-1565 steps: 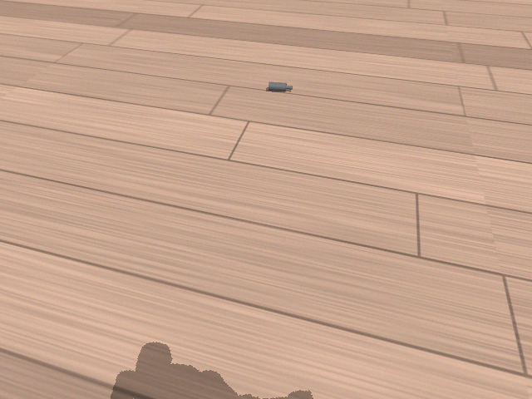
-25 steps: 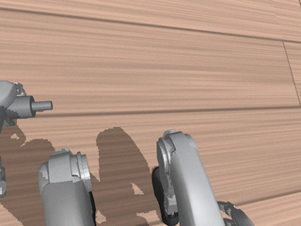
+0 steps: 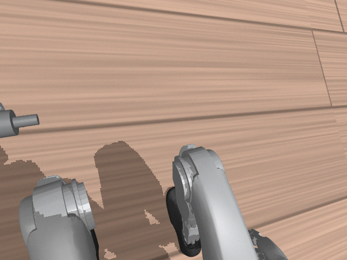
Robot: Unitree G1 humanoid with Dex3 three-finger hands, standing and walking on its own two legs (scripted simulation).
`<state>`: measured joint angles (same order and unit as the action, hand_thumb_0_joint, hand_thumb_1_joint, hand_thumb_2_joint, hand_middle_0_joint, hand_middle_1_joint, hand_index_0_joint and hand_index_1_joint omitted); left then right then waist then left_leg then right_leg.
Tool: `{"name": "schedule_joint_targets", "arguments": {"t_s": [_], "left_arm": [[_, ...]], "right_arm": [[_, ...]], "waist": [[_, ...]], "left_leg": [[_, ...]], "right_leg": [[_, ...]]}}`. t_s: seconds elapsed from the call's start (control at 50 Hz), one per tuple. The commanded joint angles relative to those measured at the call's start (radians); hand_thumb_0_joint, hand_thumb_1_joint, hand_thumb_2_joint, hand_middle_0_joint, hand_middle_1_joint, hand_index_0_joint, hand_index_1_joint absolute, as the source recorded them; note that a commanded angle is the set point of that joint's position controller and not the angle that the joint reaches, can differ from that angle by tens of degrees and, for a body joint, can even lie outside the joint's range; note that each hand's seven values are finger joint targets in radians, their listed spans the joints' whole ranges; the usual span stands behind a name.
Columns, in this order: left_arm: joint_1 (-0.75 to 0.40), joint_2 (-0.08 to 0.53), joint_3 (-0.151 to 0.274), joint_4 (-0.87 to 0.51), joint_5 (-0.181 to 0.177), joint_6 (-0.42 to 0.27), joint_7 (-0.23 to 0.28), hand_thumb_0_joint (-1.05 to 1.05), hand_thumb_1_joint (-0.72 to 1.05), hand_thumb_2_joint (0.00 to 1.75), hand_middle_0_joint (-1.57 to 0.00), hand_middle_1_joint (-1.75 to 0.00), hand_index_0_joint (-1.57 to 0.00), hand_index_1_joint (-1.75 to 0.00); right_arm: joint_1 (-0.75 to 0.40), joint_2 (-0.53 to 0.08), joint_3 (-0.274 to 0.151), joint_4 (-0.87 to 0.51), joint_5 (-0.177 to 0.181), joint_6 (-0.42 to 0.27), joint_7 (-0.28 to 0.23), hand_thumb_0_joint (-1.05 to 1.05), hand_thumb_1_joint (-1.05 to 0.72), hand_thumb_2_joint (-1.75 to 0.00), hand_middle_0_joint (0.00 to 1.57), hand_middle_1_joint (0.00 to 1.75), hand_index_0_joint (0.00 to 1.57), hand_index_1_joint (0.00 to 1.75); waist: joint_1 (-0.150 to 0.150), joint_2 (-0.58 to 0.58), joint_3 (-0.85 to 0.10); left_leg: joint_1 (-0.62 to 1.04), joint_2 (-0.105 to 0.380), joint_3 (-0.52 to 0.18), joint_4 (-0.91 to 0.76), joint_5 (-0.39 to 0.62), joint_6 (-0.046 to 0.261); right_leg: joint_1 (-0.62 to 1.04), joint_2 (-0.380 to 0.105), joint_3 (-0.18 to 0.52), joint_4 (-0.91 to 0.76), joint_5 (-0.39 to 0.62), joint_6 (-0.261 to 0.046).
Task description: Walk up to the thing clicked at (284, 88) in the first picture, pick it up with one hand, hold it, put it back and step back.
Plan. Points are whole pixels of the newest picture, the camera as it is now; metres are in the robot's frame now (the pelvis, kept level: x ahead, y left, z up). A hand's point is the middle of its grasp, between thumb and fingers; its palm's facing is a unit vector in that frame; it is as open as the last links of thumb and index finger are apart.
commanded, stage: rest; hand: left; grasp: from above
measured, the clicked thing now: out of the picture +0.44 +0.32 -0.23
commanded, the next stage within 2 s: open in 1.08 s
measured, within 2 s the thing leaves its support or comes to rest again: rests again in 0.80 s
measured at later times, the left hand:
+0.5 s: hand out of the picture +0.42 +0.33 -0.24, palm faces -0.47 -0.12 -0.87, open 8.7 cm
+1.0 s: hand out of the picture +0.42 +0.34 -0.25, palm faces -0.48 -0.14 -0.87, open 8.7 cm
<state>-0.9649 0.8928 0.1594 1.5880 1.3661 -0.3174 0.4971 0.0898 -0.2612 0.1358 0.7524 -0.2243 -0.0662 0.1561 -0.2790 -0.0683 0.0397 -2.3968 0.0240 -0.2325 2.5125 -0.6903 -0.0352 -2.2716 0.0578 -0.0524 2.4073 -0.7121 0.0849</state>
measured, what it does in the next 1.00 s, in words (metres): stands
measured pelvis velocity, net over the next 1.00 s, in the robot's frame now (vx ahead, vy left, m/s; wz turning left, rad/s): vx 0.00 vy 0.01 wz -0.06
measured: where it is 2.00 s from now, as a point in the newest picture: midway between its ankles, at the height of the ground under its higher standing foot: (140, 249)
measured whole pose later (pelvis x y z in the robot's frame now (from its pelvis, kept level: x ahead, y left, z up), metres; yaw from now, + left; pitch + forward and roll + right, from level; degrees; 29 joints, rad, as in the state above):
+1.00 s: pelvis +0.00 +0.01 -0.01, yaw -3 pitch +28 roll -14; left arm -0.94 1.00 0.17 1.69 1.36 -0.33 0.59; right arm 0.04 -0.29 0.24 0.72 -0.30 -0.14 0.21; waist -0.32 -0.13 0.11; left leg -2.38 0.03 -0.29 2.59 -0.72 -0.03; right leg -2.24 0.08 -0.09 2.43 -0.71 0.08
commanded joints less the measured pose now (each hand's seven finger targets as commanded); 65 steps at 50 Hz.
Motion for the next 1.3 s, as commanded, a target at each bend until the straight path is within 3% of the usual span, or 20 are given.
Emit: {"name": "schedule_joint_targets", "arguments": {"t_s": [0.0,0.02,0.08,0.14,0.16,0.26,0.28,0.34,0.4,0.5,0.56,0.62,0.66,0.68,0.72,0.74,0.76,0.9,1.16,1.28], "left_arm": [[-0.251,0.275,0.025,-0.121,-0.028,-0.006,0.031,0.0,0.79,0.62,-1.08,-0.59,-1.11,-0.56],[-0.238,0.302,0.052,-0.125,-0.025,-0.008,0.034,0.0,0.8,0.62,-1.09,-0.58,-1.12,-0.55],[-0.227,0.316,0.066,-0.128,-0.019,-0.017,0.042,0.0,0.82,0.64,-1.11,-0.59,-1.14,-0.56],[-0.246,0.292,0.037,-0.143,-0.012,-0.032,0.051,0.0,0.82,0.63,-1.12,-0.56,-1.15,-0.53],[-0.221,0.342,0.08,-0.133,-0.007,-0.033,0.06,0.0,0.82,0.63,-1.13,-0.55,-1.15,-0.53],[-0.231,0.329,0.068,-0.094,-0.001,-0.038,0.085,0.0,0.85,0.64,-1.14,-0.56,-1.16,-0.53],[-0.237,0.29,0.031,-0.09,0.0,-0.035,0.083,0.0,0.83,0.63,-1.13,-0.56,-1.15,-0.54],[-0.254,0.299,0.014,-0.068,0.004,-0.032,0.088,0.0,0.84,0.6,-1.12,-0.55,-1.15,-0.52],[-0.23,0.322,0.035,-0.07,-0.003,-0.025,0.102,0.0,0.86,0.6,-1.14,-0.56,-1.17,-0.53],[-0.254,0.316,0.011,-0.036,-0.001,-0.011,0.116,0.0,0.85,0.59,-1.13,-0.56,-1.16,-0.53],[-0.238,0.343,0.033,-0.03,-0.004,-0.01,0.131,0.0,0.82,0.59,-1.12,-0.54,-1.14,-0.52],[-0.252,0.334,0.009,-0.035,0.011,-0.004,0.132,0.0,0.81,0.56,-1.11,-0.53,-1.14,-0.5],[-0.217,0.366,0.051,-0.032,0.002,0.0,0.139,0.0,0.79,0.57,-1.1,-0.52,-1.13,-0.49],[-0.229,0.334,0.02,-0.019,-0.005,0.0,0.138,0.0,0.79,0.57,-1.11,-0.51,-1.13,-0.49],[-0.224,0.35,0.031,0.004,0.002,0.004,0.14,0.0,0.78,0.58,-1.09,-0.53,-1.11,-0.51],[-0.241,0.298,-0.008,-0.017,-0.011,0.003,0.132,0.0,0.78,0.57,-1.09,-0.52,-1.12,-0.5],[-0.248,0.332,0.015,-0.016,-0.016,0.002,0.133,0.0,0.77,0.57,-1.1,-0.52,-1.12,-0.5],[-0.21,0.361,0.036,-0.016,-0.021,-0.01,0.123,0.0,0.75,0.6,-1.09,-0.52,-1.1,-0.51],[-0.207,0.357,-0.003,0.022,-0.006,-0.028,0.146,0.0,0.74,0.56,-1.08,-0.5,-1.09,-0.48],[-0.234,0.367,-0.009,0.006,-0.009,-0.023,0.156,0.0,0.26,0.45,-0.63,-0.51,-0.65,-0.48]], "right_arm": [[0.194,-0.296,-0.079,-0.004,-0.01,-0.005,-0.009,0.0,-0.9,-0.9,0.2,0.3,0.2,0.3],[0.193,-0.305,-0.082,-0.015,-0.014,-0.006,-0.008,0.0,-0.9,-0.9,0.2,0.3,0.2,0.3],[0.183,-0.314,-0.081,-0.014,-0.014,0.0,-0.01,0.0,-0.9,-0.9,0.2,0.3,0.2,0.3],[0.166,-0.3,-0.066,-0.015,-0.022,0.001,-0.006,0.0,-0.9,-0.9,0.2,0.3,0.2,0.3],[0.169,-0.314,-0.069,-0.018,-0.026,0.003,-0.008,0.0,-0.9,-0.9,0.2,0.3,0.2,0.3],[0.163,-0.319,-0.059,-0.005,-0.045,-0.001,0.0,0.0,-0.9,-0.9,0.2,0.3,0.2,0.3],[0.153,-0.309,-0.052,-0.02,-0.048,-0.009,0.002,0.0,-0.9,-0.9,0.2,0.3,0.2,0.3],[0.141,-0.315,-0.048,-0.012,-0.051,-0.02,0.007,0.0,-0.9,-0.9,0.2,0.3,0.2,0.3],[0.136,-0.323,-0.042,-0.011,-0.053,-0.024,0.006,0.0,-0.9,-0.9,0.2,0.3,0.2,0.3],[0.117,-0.334,-0.027,-0.025,-0.062,-0.039,0.015,0.0,-0.9,-0.9,0.2,0.3,0.2,0.3],[0.111,-0.346,-0.023,-0.024,-0.061,-0.045,0.014,0.0,-0.9,-0.9,0.2,0.3,0.2,0.3],[0.102,-0.345,-0.018,-0.033,-0.065,-0.057,0.024,0.0,-0.91,-0.9,0.2,0.3,0.2,0.3],[0.108,-0.35,-0.016,-0.023,-0.067,-0.056,0.022,0.0,-0.9,-0.9,0.2,0.3,0.2,0.3],[0.096,-0.346,-0.015,-0.038,-0.064,-0.061,0.026,0.0,-0.91,-0.9,0.2,0.3,0.2,0.3],[0.106,-0.341,-0.007,-0.028,-0.075,-0.066,0.032,0.0,-0.91,-0.9,0.2,0.3,0.2,0.3],[0.09,-0.344,-0.012,-0.042,-0.073,-0.072,0.034,0.0,-0.91,-0.9,0.2,0.3,0.2,0.3],[0.098,-0.354,-0.011,-0.032,-0.071,-0.072,0.033,0.0,-0.91,-0.9,0.2,0.3,0.2,0.3],[0.11,-0.343,0.013,-0.028,-0.078,-0.074,0.04,0.0,-0.91,-0.9,0.2,0.3,0.2,0.3],[0.091,-0.356,0.038,-0.039,-0.093,-0.075,0.045,0.0,-0.91,-0.9,0.2,0.3,0.2,0.3],[0.066,-0.372,0.031,-0.043,-0.089,-0.089,0.044,0.0,-0.9,-0.9,0.2,0.3,0.2,0.3]], "waist": [[-0.002,0.387,-0.664],[0.002,0.392,-0.687],[0.004,0.41,-0.69],[-0.003,0.434,-0.669],[0.0,0.425,-0.686],[-0.023,0.424,-0.635],[-0.03,0.419,-0.637],[-0.041,0.426,-0.612],[-0.023,0.437,-0.624],[-0.045,0.424,-0.593],[-0.043,0.442,-0.584],[-0.05,0.458,-0.573],[-0.036,0.457,-0.605],[-0.045,0.449,-0.581],[-0.055,0.447,-0.563],[-0.059,0.438,-0.562],[-0.064,0.434,-0.57],[-0.06,0.437,-0.58],[-0.08,0.439,-0.539],[-0.074,0.465,-0.536]], "left_leg": [[0.54,-0.001,0.146,-0.221,0.19,0.049],[0.563,0.001,0.143,-0.224,0.216,0.047],[0.579,0.002,0.139,-0.216,0.233,0.043],[0.566,0.002,0.137,-0.216,0.222,0.042],[0.575,0.005,0.134,-0.213,0.242,0.043],[0.553,0.01,0.129,-0.192,0.235,0.041],[0.567,0.01,0.13,-0.19,0.237,0.043],[0.547,0.011,0.128,-0.187,0.194,0.041],[0.549,0.011,0.125,-0.194,0.187,0.04],[0.537,0.014,0.113,-0.188,0.178,0.04],[0.549,0.015,0.106,-0.196,0.188,0.035],[0.555,0.016,0.107,-0.193,0.182,0.034],[0.559,0.016,0.103,-0.196,0.198,0.035],[0.544,0.016,0.104,-0.193,0.186,0.034],[0.533,0.019,0.102,-0.19,0.166,0.035],[0.53,0.018,0.1,-0.191,0.161,0.036],[0.532,0.018,0.093,-0.19,0.161,0.036],[0.549,0.021,0.09,-0.178,0.213,0.037],[0.544,0.026,0.081,-0.171,0.208,0.035],[0.549,0.026,0.07,-0.194,0.166,0.025]], "right_leg": [[0.318,0.021,-0.157,-0.212,0.261,-0.101],[0.334,0.022,-0.164,-0.205,0.284,-0.101],[0.325,0.024,-0.17,-0.193,0.296,-0.104],[0.322,0.026,-0.169,-0.187,0.293,-0.104],[0.339,0.028,-0.172,-0.188,0.311,-0.101],[0.32,0.03,-0.177,-0.182,0.31,-0.101],[0.326,0.031,-0.174,-0.185,0.317,-0.096],[0.305,0.034,-0.18,-0.179,0.281,-0.098],[0.321,0.036,-0.181,-0.182,0.273,-0.099],[0.296,0.039,-0.2,-0.168,0.273,-0.098],[0.291,0.041,-0.206,-0.157,0.278,-0.1],[0.286,0.042,-0.205,-0.149,0.277,-0.1],[0.316,0.045,-0.203,-0.157,0.291,-0.098],[0.304,0.042,-0.202,-0.154,0.28,-0.099],[0.301,0.045,-0.204,-0.154,0.268,-0.097],[0.291,0.046,-0.206,-0.16,0.263,-0.097],[0.299,0.045,-0.214,-0.159,0.265,-0.096],[0.346,0.047,-0.209,-0.162,0.313,-0.09],[0.335,0.051,-0.218,-0.153,0.314,-0.088],[0.302,0.051,-0.229,-0.142,0.265,-0.097]]}}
